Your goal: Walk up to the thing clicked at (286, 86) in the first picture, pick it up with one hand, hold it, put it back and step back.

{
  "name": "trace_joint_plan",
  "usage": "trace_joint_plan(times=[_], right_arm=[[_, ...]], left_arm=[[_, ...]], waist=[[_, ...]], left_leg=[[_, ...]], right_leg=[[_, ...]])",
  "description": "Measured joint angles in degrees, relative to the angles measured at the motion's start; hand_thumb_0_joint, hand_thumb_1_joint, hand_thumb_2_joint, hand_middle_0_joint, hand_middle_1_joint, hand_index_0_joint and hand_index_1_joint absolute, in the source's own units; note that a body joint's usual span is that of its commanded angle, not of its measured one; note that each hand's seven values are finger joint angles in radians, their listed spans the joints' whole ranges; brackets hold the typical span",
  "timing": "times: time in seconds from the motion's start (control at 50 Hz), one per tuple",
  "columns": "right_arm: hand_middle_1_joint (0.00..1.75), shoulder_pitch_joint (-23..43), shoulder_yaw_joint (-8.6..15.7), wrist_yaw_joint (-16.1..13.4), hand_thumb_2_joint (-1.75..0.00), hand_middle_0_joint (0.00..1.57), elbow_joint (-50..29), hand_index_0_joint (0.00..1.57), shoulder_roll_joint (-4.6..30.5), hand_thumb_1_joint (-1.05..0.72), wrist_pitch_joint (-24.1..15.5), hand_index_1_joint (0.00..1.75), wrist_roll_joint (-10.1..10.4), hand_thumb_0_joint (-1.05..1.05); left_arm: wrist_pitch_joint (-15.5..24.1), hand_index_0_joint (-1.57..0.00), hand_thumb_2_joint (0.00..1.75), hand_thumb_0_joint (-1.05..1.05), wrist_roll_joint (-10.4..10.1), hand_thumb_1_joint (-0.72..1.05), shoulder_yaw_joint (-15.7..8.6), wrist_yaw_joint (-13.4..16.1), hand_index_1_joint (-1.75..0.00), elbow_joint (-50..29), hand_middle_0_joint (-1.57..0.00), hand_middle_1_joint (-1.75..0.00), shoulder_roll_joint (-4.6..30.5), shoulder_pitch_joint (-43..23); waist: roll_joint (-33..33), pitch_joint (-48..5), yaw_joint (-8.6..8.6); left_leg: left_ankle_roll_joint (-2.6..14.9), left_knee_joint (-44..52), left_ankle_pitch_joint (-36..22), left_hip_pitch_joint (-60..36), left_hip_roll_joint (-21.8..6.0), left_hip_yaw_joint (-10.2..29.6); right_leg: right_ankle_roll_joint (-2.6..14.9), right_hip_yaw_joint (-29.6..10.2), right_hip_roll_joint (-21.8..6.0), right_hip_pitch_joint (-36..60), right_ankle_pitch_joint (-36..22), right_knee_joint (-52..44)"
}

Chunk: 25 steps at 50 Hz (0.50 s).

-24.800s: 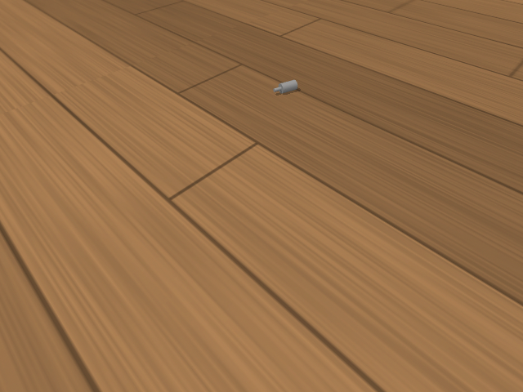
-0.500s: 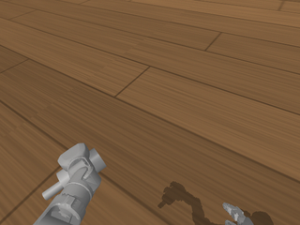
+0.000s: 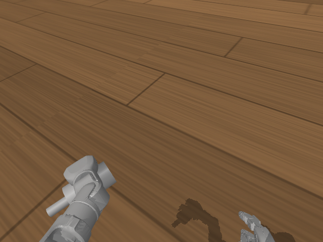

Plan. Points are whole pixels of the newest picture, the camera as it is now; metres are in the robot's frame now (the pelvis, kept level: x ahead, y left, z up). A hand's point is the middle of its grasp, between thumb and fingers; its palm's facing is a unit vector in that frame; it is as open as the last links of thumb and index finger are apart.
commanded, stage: hold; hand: left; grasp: from above
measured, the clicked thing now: (81, 190) +0.28 +0.26 -0.05
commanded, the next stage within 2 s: crouch in 0.30 s
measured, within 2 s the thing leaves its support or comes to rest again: neither
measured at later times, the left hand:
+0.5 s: hand (92, 184) +0.29 +0.22 -0.03, palm faces -0.30 -0.31 -0.90, open 10.1 cm
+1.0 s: hand (106, 199) +0.32 +0.23 -0.21, palm faces -0.33 -0.24 -0.91, open 10.1 cm
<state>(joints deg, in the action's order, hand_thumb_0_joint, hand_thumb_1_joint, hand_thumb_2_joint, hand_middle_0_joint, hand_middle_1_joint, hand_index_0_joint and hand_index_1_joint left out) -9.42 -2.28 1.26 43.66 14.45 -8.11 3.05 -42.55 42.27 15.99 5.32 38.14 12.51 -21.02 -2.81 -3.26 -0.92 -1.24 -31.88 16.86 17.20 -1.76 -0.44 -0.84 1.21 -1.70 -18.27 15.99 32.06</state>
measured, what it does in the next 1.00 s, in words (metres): lowers itself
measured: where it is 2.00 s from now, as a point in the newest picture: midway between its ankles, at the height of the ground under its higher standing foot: outside the picture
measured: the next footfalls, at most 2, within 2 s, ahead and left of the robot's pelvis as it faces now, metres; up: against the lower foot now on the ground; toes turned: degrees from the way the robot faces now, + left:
none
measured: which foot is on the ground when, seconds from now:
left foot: down 0.00-1.00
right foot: down 0.00-1.00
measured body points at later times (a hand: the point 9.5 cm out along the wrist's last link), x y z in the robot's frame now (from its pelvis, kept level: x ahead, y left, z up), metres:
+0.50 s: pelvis +0.00 +0.00 +0.00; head +0.00 -0.02 +0.45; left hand +0.31 +0.23 +0.02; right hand +0.16 -0.23 -0.11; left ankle +0.00 +0.13 -0.73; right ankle +0.01 -0.13 -0.73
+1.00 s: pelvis -0.04 +0.00 -0.09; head +0.08 +0.03 +0.35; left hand +0.33 +0.24 -0.16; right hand +0.05 -0.27 -0.20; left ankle +0.00 +0.13 -0.73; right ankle +0.01 -0.13 -0.73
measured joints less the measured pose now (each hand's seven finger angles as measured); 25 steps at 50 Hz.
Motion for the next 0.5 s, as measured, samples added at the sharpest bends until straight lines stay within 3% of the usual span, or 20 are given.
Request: trace_joint_plan(times=[0.12,0.28,0.5], right_arm=[[0.30,0.1,0.0,-0.2,-0.90,0.20,0.1,0.20,-0.2,-0.90,-0.1,0.30,0.0,0.02],[0.30,-0.1,0.1,-0.2,-0.90,0.20,0.2,0.20,-0.2,-0.90,-0.5,0.30,-0.1,0.02],[0.30,-0.1,0.1,-0.3,-0.90,0.20,0.5,0.20,-0.3,-0.89,-0.4,0.30,-0.1,0.02]], left_arm=[[0.0,-0.68,0.54,0.00,0.5,-0.03,0.0,0.3,-0.61,0.3,-0.67,-0.60,0.3,-0.2],[-0.4,-0.68,0.54,0.00,-0.4,-0.03,0.0,-0.1,-0.60,0.7,-0.68,-0.60,0.0,-0.9],[-0.2,-0.68,0.53,0.00,0.5,-0.03,0.3,1.0,-0.60,0.1,-0.68,-0.59,-0.3,0.1]], waist=[[0.0,0.0,0.02],[-0.2,0.3,0.05],[-0.1,0.1,0.01]], left_leg=[[-0.02,-0.1,0.0,-0.1,-0.1,0.0],[0.02,-0.1,-0.1,0.1,-0.1,0.0],[0.05,-0.3,0.0,0.0,-0.1,-0.1]], right_leg=[[0.03,-0.1,0.1,0.1,-0.1,0.0],[0.00,-0.1,0.1,0.0,-0.3,-0.1],[-0.04,-0.2,0.1,0.1,-0.2,-0.1]])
